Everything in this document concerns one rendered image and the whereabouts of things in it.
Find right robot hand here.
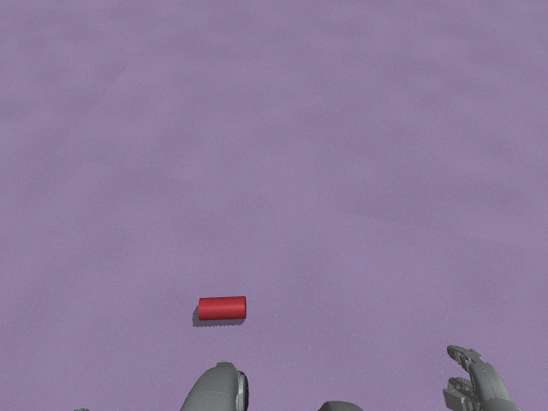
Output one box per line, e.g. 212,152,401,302
443,345,513,411

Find can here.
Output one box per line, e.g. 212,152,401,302
198,296,247,320

